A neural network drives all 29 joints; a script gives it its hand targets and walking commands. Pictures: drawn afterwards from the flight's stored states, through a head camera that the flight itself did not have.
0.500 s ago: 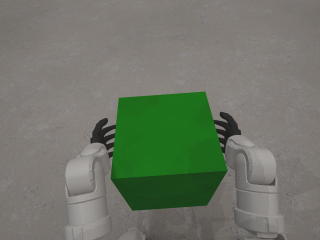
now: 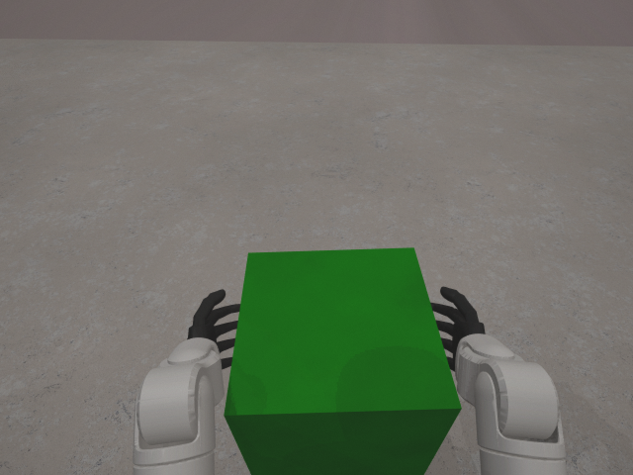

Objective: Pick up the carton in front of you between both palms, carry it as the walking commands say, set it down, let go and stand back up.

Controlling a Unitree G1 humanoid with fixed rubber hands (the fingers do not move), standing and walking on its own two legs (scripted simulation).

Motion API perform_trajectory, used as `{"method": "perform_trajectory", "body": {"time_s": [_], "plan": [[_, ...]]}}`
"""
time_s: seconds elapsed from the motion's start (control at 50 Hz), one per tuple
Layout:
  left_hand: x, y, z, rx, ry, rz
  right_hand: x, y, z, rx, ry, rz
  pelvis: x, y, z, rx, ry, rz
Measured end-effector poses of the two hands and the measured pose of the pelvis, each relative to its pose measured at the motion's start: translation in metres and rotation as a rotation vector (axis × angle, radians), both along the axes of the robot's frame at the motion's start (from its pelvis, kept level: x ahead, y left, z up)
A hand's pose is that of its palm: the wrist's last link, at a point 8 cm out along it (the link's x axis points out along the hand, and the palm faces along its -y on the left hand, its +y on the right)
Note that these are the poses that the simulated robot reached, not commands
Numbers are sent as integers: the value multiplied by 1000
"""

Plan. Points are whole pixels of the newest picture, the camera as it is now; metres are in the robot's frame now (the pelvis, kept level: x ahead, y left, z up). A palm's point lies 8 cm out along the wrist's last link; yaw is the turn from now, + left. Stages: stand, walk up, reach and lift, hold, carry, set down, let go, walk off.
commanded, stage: carry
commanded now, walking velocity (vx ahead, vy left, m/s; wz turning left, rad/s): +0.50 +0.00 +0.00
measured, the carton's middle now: (334, 372) +0.27 +0.00 +0.01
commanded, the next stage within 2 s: none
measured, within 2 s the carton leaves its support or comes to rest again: neither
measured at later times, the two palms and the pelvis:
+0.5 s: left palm (256, 192) +0.58 +0.12 +0.07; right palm (418, 189) +0.60 -0.18 +0.06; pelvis +0.34 -0.05 +0.00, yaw +3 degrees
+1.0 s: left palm (244, 106) +0.94 +0.18 +0.08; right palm (366, 103) +0.93 -0.12 +0.09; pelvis +0.67 +0.03 +0.00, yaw +0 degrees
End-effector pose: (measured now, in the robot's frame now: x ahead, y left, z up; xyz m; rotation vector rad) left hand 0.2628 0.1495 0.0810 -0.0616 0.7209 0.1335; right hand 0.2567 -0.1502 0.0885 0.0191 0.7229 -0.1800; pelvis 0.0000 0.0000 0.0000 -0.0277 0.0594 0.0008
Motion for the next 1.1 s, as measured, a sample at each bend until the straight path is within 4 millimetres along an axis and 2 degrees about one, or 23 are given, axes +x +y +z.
{"method": "perform_trajectory", "body": {"time_s": [0.06, 0.12, 0.22, 0.3, 0.42, 0.54, 0.64, 0.74, 0.84, 0.96, 1.04, 1.1], "plan": [[41, -3, 4, 0, -34, 15, 45, -3, 3, 1, -34, 15, 43, -7, -5, 3, -3, 3], [87, -10, 1, 4, -53, 28, 94, -10, -2, 8, -53, 26, 90, -16, -15, 11, -5, 10], [171, -29, -19, 38, -45, 45, 185, -28, -31, 46, -46, 41, 174, -37, -39, 2, -19, 35], [215, -35, -31, 49, 60, 65, 234, -34, -47, 65, 60, 53, 218, -47, -26, 19, -5, 59], [272, -33, -22, 57, 84, 88, 300, -32, -38, 55, 83, 94, 285, -52, -4, 47, 8, 57], [351, -27, -2, 53, 10, 69, 373, -27, -17, 44, 9, 80, 365, -41, 2, 49, 10, 45], [431, -12, 7, 38, -63, 45, 446, -12, -4, 33, -64, 53, 442, -21, -9, 33, 2, 36], [520, 12, -11, 0, -84, 30, 528, 13, -12, 2, -84, 34, 522, 6, -33, 42, -12, 10], [581, 23, -23, -20, 40, 12, 582, 23, -22, -1, 39, 1, 575, 23, -16, 17, 4, -13], [653, 27, -10, -14, 29, -9, 650, 28, -7, -6, 29, -11, 645, 30, 1, -6, 15, -3], [705, 28, 3, -11, -24, 8, 707, 29, 5, -1, -24, 7, 699, 26, 2, -7, 16, 5], [747, 25, 6, -6, -48, 25, 754, 26, 6, 4, -48, 25, 745, 20, -3, -1, 12, 10]]}}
